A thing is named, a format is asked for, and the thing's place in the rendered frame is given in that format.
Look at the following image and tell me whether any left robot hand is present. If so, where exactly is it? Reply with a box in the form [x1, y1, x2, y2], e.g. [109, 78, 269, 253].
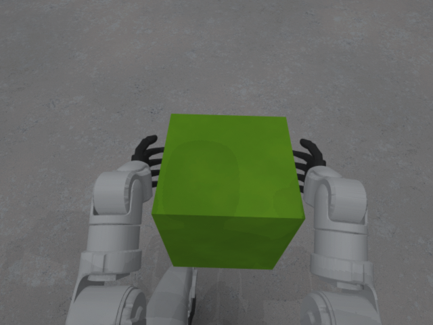
[131, 135, 164, 188]

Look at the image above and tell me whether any carton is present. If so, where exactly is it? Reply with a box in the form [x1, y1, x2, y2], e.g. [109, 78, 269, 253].
[152, 114, 305, 269]

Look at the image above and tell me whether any right robot hand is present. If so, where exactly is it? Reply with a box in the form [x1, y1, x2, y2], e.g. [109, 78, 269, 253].
[293, 139, 326, 193]

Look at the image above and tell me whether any left robot thigh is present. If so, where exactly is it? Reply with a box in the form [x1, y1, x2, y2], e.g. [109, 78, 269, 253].
[146, 265, 198, 325]

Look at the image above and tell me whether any robot left upper arm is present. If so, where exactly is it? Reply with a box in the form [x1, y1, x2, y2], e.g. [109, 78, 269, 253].
[67, 286, 147, 325]

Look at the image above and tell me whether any robot right upper arm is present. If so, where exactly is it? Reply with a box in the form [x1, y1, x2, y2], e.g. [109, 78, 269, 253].
[300, 290, 381, 325]

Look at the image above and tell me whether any robot left forearm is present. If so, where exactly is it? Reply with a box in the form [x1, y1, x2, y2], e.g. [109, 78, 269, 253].
[66, 160, 153, 325]

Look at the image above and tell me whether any robot right forearm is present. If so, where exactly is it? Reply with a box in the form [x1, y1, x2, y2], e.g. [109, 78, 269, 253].
[303, 166, 382, 325]

